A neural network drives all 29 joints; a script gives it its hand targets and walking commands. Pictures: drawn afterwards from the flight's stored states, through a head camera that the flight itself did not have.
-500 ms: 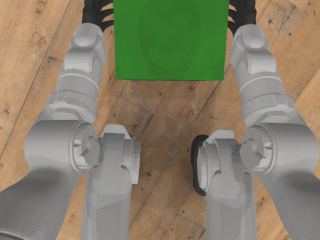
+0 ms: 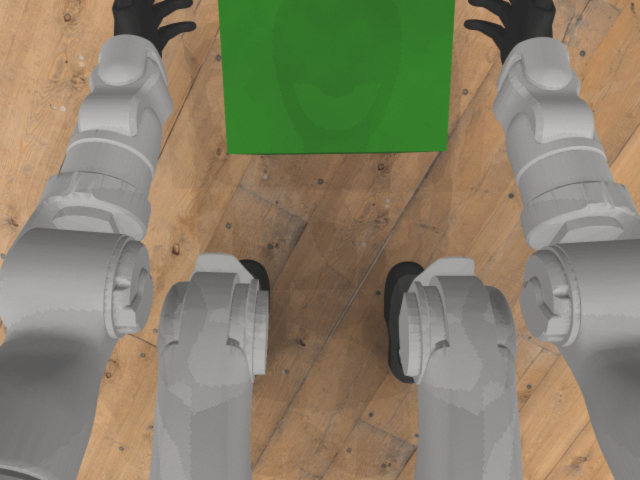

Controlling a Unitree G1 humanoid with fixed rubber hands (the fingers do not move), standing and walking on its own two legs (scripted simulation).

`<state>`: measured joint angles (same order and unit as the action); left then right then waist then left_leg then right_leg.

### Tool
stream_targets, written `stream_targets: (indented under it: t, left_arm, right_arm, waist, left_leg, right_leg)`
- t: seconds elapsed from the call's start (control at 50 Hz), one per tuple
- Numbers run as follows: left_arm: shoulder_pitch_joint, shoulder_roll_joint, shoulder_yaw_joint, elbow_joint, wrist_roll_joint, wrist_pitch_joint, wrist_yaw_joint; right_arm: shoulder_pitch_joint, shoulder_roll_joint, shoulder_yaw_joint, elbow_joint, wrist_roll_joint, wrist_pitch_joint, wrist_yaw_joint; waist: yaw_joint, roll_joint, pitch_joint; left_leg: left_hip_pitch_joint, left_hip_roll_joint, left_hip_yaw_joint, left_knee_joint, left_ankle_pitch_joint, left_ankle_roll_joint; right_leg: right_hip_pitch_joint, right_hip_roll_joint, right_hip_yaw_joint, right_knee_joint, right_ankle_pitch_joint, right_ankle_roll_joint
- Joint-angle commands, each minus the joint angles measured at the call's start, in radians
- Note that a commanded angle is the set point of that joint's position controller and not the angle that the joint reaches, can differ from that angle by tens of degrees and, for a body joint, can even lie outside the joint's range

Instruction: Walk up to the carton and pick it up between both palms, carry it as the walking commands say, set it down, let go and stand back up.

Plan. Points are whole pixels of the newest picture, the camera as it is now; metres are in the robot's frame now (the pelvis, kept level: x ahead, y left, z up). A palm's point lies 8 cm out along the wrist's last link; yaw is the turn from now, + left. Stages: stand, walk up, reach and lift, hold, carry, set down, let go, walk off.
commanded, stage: set down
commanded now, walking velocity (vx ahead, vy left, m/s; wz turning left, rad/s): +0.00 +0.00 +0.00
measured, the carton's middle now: (330, 61) +0.52 +0.01 -0.25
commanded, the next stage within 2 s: let go in 1.28 s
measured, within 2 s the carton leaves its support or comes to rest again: neither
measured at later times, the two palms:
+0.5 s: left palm out of the picture +0.54 +0.20 -0.03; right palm out of the picture +0.54 -0.17 -0.03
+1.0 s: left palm out of the picture +0.54 +0.22 +0.13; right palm out of the picture +0.55 -0.16 +0.13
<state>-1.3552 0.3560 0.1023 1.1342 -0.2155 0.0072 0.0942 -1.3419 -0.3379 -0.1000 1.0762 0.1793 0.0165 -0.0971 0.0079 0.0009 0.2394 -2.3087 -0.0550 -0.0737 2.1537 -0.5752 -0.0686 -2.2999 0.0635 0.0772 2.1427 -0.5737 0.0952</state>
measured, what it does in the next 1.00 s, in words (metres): rises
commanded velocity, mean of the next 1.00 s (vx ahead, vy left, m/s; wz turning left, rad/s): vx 0.00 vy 0.00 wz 0.00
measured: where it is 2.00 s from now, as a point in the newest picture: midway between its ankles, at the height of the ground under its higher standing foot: (326, 340)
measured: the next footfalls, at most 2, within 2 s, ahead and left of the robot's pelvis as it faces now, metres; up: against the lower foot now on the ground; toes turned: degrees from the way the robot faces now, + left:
none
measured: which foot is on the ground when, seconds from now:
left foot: down 0.00-1.00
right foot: down 0.00-1.00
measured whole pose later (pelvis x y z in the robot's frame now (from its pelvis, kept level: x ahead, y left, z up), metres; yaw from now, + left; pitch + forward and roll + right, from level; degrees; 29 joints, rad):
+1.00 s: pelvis +0.03 +0.00 +0.22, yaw +0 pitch +49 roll -1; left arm -1.10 0.27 0.32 0.90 -0.01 0.14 0.01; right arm -1.09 -0.22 -0.26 0.84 -0.01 0.16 -0.05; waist 0.02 -0.01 -0.15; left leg -1.78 -0.02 -0.07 1.35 -0.42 -0.04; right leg -1.77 0.04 0.07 1.33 -0.41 0.06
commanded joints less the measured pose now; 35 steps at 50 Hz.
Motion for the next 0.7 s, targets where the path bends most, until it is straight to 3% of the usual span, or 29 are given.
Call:
stream_targets:
  t: [0.0,0.08,0.1,0.12,0.14,0.18,0.2,0.22,0.26,0.28,0.32,0.34,0.36,0.38,0.4,0.42,0.44,0.5,0.52,0.54,0.56,0.64,0.68]
  left_arm:
    - [-0.217,0.101,0.014,-0.182,0.004,-0.011,0.014]
    - [-0.185,0.133,0.046,-0.241,0.026,0.016,0.027]
    - [-0.181,0.089,0.034,-0.267,0.025,0.027,0.025]
    - [-0.18,0.097,0.054,-0.279,0.035,0.037,0.026]
    - [-0.178,0.072,0.043,-0.303,0.029,0.048,0.023]
    - [-0.164,0.06,0.066,-0.27,0.054,0.066,0.02]
    - [-0.13,0.069,0.079,-0.241,0.071,0.07,0.014]
    - [-0.134,0.041,0.066,-0.238,0.064,0.072,0.007]
    - [-0.12,0.033,0.086,-0.216,0.086,0.073,0.001]
    - [-0.124,0.049,0.094,-0.246,0.092,0.069,-0.001]
    - [-0.086,0.022,0.116,-0.194,0.118,0.071,-0.003]
    - [-0.099,0.024,0.112,-0.224,0.12,0.073,-0.004]
    - [-0.108,0.021,0.118,-0.206,0.124,0.075,-0.006]
    - [-0.089,0.026,0.133,-0.231,0.152,0.073,-0.007]
    - [-0.074,0.01,0.139,-0.237,0.147,0.072,-0.008]
    - [-0.103,0.011,0.135,-0.301,0.156,0.072,-0.008]
    - [-0.086,0.016,0.133,-0.279,0.15,0.073,-0.009]
    - [-0.071,0.026,0.143,-0.346,0.156,0.088,-0.009]
    - [-0.062,0.035,0.159,-0.341,0.158,0.094,-0.009]
    - [-0.057,0.028,0.157,-0.341,0.162,0.102,-0.009]
    - [-0.041,0.046,0.151,-0.402,0.155,0.109,-0.006]
    - [-0.012,0.03,0.158,-0.417,0.156,0.135,-0.018]
    - [-0.015,0.011,0.146,-0.421,0.138,0.142,-0.022]
  right_arm:
    - [-0.219,-0.098,-0.002,-0.154,0.013,-0.005,-0.008]
    - [-0.221,-0.116,-0.031,-0.235,0.007,0.024,-0.024]
    - [-0.194,-0.102,-0.039,-0.227,0.001,0.03,-0.022]
    - [-0.207,-0.112,-0.042,-0.25,-0.006,0.035,-0.022]
    - [-0.21,-0.103,-0.049,-0.284,-0.008,0.041,-0.023]
    - [-0.18,-0.097,-0.076,-0.224,-0.042,0.055,-0.02]
    - [-0.175,-0.1,-0.085,-0.226,-0.04,0.061,-0.018]
    - [-0.161,-0.071,-0.085,-0.218,-0.056,0.064,-0.011]
    - [-0.14,-0.076,-0.108,-0.206,-0.088,0.065,-0.007]
    - [-0.131,-0.055,-0.104,-0.208,-0.089,0.064,-0.003]
    - [-0.095,-0.051,-0.127,-0.172,-0.115,0.066,0.006]
    - [-0.108,-0.06,-0.132,-0.199,-0.116,0.069,0.01]
    - [-0.109,-0.033,-0.132,-0.187,-0.122,0.071,0.014]
    - [-0.087,-0.035,-0.148,-0.202,-0.12,0.066,0.019]
    - [-0.086,-0.038,-0.143,-0.207,-0.131,0.064,0.025]
    - [-0.089,-0.029,-0.136,-0.236,-0.122,0.068,0.025]
    - [-0.078,-0.024,-0.139,-0.218,-0.13,0.071,0.025]
    - [-0.079,-0.038,-0.136,-0.319,-0.127,0.082,0.017]
    - [-0.067,-0.034,-0.139,-0.313,-0.127,0.09,0.015]
    - [-0.056,-0.036,-0.148,-0.341,-0.125,0.095,0.011]
    - [-0.042,-0.065,-0.162,-0.359,-0.146,0.1,0.008]
    - [-0.005,-0.049,-0.148,-0.37,-0.139,0.124,0.017]
    - [-0.017,-0.035,-0.137,-0.39,-0.129,0.132,0.026]
  waist:
    - [0.01,0.004,-1.255]
    - [0.018,0.013,-1.381]
    - [-0.002,0.026,-1.361]
    - [0.019,0.03,-1.351]
    - [0.005,0.033,-1.372]
    - [-0.003,0.007,-1.263]
    - [0.016,0.036,-1.25]
    - [-0.024,0.0,-1.182]
    - [-0.011,0.006,-1.169]
    - [-0.012,-0.025,-1.204]
    - [-0.007,0.005,-1.128]
    - [0.002,0.027,-1.183]
    - [-0.009,-0.009,-1.14]
    - [0.003,0.027,-1.137]
    - [0.0,0.006,-1.197]
    - [0.005,0.038,-1.242]
    - [-0.013,0.007,-1.231]
    - [0.021,0.027,-1.348]
    - [0.013,0.007,-1.374]
    - [0.014,0.03,-1.376]
    - [0.004,0.005,-1.45]
    - [0.016,0.045,-1.399]
    - [-0.007,-0.007,-1.379]
  left_leg:
    - [0.714,0.012,0.132,-0.177,0.397,0.013]
    - [0.776,0.002,0.153,-0.213,0.38,0.016]
    - [0.767,0.005,0.157,-0.226,0.379,0.011]
    - [0.775,-0.003,0.164,-0.24,0.36,0.012]
    - [0.791,-0.004,0.165,-0.262,0.356,0.012]
    - [0.734,-0.014,0.169,-0.299,0.322,0.012]
    - [0.723,-0.006,0.166,-0.314,0.284,0.016]
    - [0.682,-0.009,0.155,-0.33,0.282,0.018]
    - [0.684,-0.016,0.157,-0.356,0.296,0.014]
    - [0.697,-0.016,0.151,-0.374,0.301,0.013]
    - [0.684,-0.016,0.152,-0.411,0.284,0.01]
    - [0.715,-0.017,0.149,-0.429,0.288,0.006]
    - [0.7,-0.013,0.144,-0.431,0.301,0.012]
    - [0.735,-0.018,0.144,-0.448,0.345,0.011]
    - [0.756,-0.021,0.145,-0.454,0.351,0.012]
    - [0.783,-0.026,0.159,-0.478,0.377,0.005]
    - [0.759,-0.018,0.15,-0.483,0.364,0.004]
    - [0.85,-0.024,0.162,-0.524,0.41,0.003]
    - [0.85,-0.026,0.172,-0.533,0.399,0.006]
    - [0.877,-0.023,0.171,-0.543,0.395,0.004]
    - [0.923,-0.032,0.167,-0.573,0.442,0.008]
    - [0.975,-0.029,0.177,-0.65,0.432,-0.003]
    - [0.982,-0.034,0.169,-0.693,0.414,0.009]
  right_leg:
    - [0.633,-0.012,-0.161,-0.157,0.347,-0.043]
    - [0.712,0.002,-0.18,-0.188,0.339,-0.031]
    - [0.695,0.002,-0.183,-0.203,0.338,-0.035]
    - [0.682,0.006,-0.189,-0.212,0.306,-0.039]
    - [0.689,0.008,-0.196,-0.233,0.308,-0.033]
    - [0.649,0.007,-0.198,-0.28,0.267,-0.041]
    - [0.649,0.004,-0.189,-0.284,0.245,-0.043]
    - [0.621,0.003,-0.189,-0.307,0.252,-0.042]
    - [0.614,0.003,-0.185,-0.343,0.249,-0.041]
    - [0.646,0.002,-0.198,-0.349,0.258,-0.037]
    - [0.575,0.005,-0.188,-0.387,0.224,-0.047]
    - [0.625,0.003,-0.179,-0.394,0.245,-0.046]
    - [0.6,0.006,-0.184,-0.412,0.246,-0.046]
    - [0.557,0.013,-0.182,-0.424,0.274,-0.044]
    - [0.605,0.011,-0.185,-0.43,0.278,-0.047]
    - [0.656,0.017,-0.179,-0.452,0.317,-0.049]
    - [0.679,0.017,-0.185,-0.457,0.317,-0.045]
    - [0.748,0.028,-0.184,-0.499,0.357,-0.04]
    - [0.803,0.03,-0.193,-0.515,0.361,-0.037]
    - [0.783,0.032,-0.19,-0.525,0.35,-0.038]
    - [0.837,0.033,-0.206,-0.538,0.387,-0.031]
    - [0.858,0.041,-0.19,-0.62,0.377,-0.037]
    - [0.887,0.035,-0.197,-0.668,0.358,-0.038]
